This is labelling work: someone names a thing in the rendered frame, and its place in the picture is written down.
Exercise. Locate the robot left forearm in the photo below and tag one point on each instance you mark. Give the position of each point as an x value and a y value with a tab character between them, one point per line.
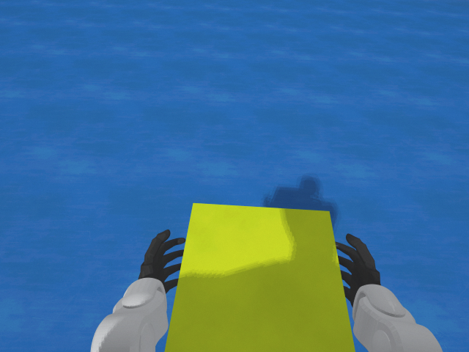
138	321

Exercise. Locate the robot left hand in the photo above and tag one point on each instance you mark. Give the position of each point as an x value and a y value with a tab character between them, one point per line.
155	260

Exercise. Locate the robot right forearm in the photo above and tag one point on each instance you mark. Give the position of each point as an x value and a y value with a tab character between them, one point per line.
382	324

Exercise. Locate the carton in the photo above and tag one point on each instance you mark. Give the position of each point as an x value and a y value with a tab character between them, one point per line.
257	279

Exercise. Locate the robot right hand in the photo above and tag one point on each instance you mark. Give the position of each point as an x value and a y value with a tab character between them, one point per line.
362	268

